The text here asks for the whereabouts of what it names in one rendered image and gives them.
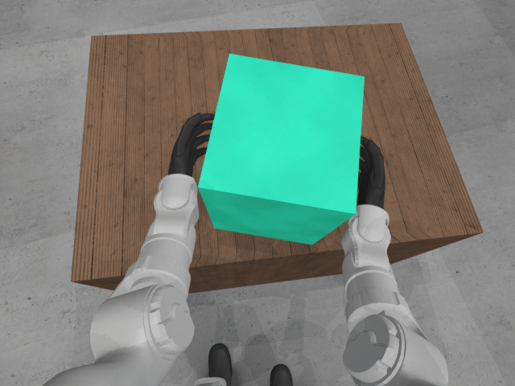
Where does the pedestal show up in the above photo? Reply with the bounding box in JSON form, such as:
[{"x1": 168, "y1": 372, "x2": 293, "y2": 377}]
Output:
[{"x1": 71, "y1": 23, "x2": 484, "y2": 294}]

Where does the robot foot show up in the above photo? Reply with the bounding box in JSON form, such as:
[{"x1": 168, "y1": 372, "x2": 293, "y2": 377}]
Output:
[
  {"x1": 208, "y1": 343, "x2": 233, "y2": 386},
  {"x1": 270, "y1": 364, "x2": 293, "y2": 386}
]

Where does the robot left foot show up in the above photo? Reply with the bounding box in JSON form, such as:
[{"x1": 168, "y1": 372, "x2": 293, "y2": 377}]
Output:
[{"x1": 208, "y1": 343, "x2": 233, "y2": 386}]

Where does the carton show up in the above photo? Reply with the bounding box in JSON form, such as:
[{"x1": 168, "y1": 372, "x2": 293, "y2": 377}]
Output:
[{"x1": 198, "y1": 54, "x2": 365, "y2": 244}]

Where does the robot right foot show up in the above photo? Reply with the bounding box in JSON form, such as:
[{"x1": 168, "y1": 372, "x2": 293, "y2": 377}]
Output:
[{"x1": 270, "y1": 364, "x2": 293, "y2": 386}]

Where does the right robot forearm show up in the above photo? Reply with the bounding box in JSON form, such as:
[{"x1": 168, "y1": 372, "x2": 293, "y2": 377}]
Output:
[{"x1": 341, "y1": 204, "x2": 430, "y2": 342}]

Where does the robot left hand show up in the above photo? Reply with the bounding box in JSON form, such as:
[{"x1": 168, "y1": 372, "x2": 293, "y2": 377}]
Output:
[{"x1": 168, "y1": 113, "x2": 215, "y2": 177}]

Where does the robot right hand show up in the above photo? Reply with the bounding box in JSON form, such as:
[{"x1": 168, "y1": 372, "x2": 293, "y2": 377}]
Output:
[{"x1": 357, "y1": 136, "x2": 385, "y2": 209}]

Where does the left robot forearm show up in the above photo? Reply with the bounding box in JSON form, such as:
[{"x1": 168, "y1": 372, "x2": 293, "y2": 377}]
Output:
[{"x1": 90, "y1": 174, "x2": 199, "y2": 350}]

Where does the robot right upper arm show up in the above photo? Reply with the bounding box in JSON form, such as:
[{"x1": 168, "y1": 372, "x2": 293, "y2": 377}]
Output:
[{"x1": 343, "y1": 314, "x2": 448, "y2": 386}]

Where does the robot left upper arm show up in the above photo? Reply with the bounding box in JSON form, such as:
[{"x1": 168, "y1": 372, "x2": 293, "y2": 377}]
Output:
[{"x1": 42, "y1": 283, "x2": 195, "y2": 386}]

